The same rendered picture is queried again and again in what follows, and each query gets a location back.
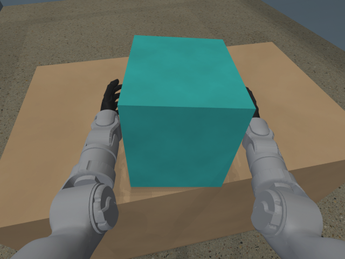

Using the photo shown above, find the robot left upper arm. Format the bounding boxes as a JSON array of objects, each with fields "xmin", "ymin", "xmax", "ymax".
[{"xmin": 10, "ymin": 182, "xmax": 119, "ymax": 259}]

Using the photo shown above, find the robot left hand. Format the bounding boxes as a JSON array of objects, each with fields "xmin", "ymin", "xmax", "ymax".
[{"xmin": 100, "ymin": 79, "xmax": 122, "ymax": 115}]

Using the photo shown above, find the right robot forearm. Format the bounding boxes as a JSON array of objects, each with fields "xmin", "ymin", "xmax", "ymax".
[{"xmin": 242, "ymin": 118, "xmax": 323, "ymax": 229}]

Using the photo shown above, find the carton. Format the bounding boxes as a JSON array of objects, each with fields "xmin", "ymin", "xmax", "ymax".
[{"xmin": 118, "ymin": 35, "xmax": 256, "ymax": 187}]

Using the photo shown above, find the robot right hand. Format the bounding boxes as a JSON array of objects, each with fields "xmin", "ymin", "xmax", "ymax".
[{"xmin": 246, "ymin": 87, "xmax": 260, "ymax": 118}]

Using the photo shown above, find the robot right upper arm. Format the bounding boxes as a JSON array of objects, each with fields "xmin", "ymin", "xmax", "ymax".
[{"xmin": 251, "ymin": 188, "xmax": 345, "ymax": 259}]

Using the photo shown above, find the left robot forearm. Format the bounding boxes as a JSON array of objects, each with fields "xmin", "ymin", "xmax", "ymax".
[{"xmin": 49, "ymin": 110, "xmax": 122, "ymax": 226}]

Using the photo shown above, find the pedestal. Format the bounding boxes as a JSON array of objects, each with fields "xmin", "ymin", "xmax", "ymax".
[{"xmin": 0, "ymin": 42, "xmax": 345, "ymax": 259}]

